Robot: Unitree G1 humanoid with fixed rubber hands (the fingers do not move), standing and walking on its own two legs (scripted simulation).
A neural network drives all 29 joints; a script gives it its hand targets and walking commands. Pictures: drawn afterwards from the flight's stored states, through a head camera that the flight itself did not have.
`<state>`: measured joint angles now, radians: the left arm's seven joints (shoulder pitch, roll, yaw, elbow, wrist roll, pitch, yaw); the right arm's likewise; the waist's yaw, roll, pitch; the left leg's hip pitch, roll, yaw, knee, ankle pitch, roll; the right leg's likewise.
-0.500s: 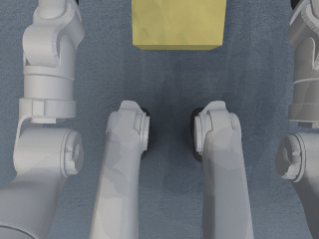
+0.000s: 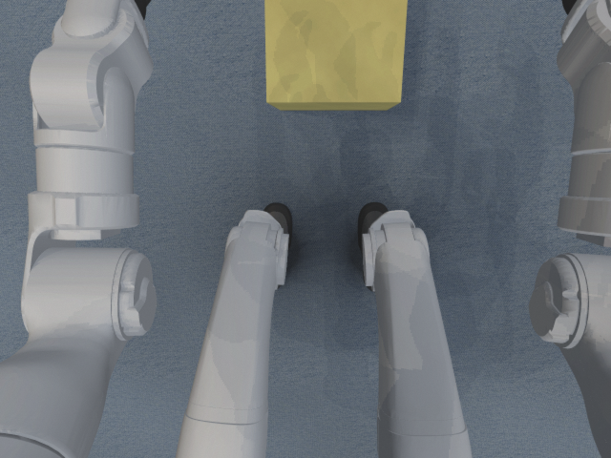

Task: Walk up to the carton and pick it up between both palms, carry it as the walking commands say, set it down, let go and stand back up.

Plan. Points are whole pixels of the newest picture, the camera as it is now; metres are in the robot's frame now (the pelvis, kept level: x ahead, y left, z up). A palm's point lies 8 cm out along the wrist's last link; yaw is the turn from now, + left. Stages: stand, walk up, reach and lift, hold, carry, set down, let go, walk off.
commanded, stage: set down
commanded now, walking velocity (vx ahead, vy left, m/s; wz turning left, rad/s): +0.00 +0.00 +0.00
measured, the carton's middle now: (334, 43) +0.58 +0.00 -0.50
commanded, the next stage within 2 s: let go in 0.18 s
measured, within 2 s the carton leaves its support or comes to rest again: neither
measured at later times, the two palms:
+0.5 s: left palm (63, 105) +0.43 +0.21 -0.06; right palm out of the picture +0.43 -0.23 -0.07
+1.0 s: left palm out of the picture +0.29 +0.24 +0.09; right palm out of the picture +0.29 -0.24 +0.09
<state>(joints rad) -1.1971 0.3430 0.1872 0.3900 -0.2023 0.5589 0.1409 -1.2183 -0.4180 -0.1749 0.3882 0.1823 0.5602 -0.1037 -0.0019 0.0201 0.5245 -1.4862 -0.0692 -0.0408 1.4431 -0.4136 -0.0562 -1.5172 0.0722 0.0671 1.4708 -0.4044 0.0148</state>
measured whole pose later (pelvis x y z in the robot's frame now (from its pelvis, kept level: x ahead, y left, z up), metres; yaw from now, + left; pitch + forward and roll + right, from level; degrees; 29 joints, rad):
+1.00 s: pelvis +0.08 +0.00 +0.15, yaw -1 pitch +8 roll +2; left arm 0.12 0.22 0.10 0.35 0.00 0.17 -0.10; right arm 0.11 -0.24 -0.07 0.27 0.00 0.21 0.05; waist 0.00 -0.01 0.04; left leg -0.60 -0.05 -0.04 0.76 -0.31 -0.04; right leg -0.65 0.04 0.09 0.83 -0.33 0.00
